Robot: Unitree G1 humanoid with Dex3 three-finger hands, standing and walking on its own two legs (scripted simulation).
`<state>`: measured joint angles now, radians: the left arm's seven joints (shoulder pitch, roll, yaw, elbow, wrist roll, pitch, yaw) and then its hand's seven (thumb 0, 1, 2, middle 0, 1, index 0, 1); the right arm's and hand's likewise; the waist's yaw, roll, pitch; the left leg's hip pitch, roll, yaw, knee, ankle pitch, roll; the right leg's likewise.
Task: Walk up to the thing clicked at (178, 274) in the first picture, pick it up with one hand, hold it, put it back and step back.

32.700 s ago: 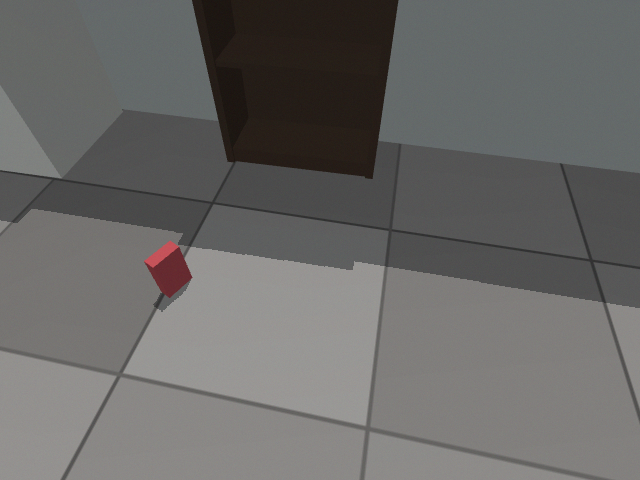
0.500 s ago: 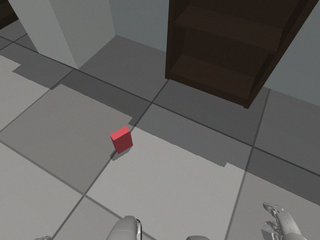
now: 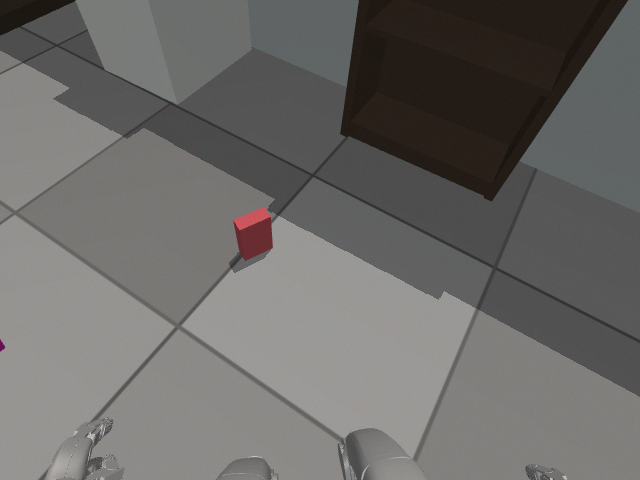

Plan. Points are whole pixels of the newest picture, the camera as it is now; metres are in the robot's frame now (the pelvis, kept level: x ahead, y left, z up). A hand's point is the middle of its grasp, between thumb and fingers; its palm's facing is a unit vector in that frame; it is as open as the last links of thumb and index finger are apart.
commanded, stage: step back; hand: left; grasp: from the side
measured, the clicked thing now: (254, 234) +0.88 +0.18 -0.67
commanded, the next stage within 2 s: stand in 1.36 s
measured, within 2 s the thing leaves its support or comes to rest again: neither
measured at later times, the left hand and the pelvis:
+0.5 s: hand out of the picture -0.09 +0.26 -0.15, palm faces +0.03 -0.91 -0.42, open 7.4 cm; pelvis -0.15 -0.03 -0.01, yaw +1 degrees
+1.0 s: hand out of the picture -0.08 +0.25 -0.15, palm faces +0.06 -0.94 -0.35, open 7.4 cm; pelvis -0.13 -0.02 +0.00, yaw +3 degrees
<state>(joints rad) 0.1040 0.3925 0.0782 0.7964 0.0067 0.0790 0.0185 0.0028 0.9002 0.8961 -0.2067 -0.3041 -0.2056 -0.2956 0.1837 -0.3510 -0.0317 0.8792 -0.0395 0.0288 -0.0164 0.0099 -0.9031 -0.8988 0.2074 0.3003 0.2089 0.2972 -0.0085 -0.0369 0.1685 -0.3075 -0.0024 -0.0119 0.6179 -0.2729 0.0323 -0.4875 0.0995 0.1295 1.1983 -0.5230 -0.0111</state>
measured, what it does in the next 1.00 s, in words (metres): walks backwards: right foot, then left foot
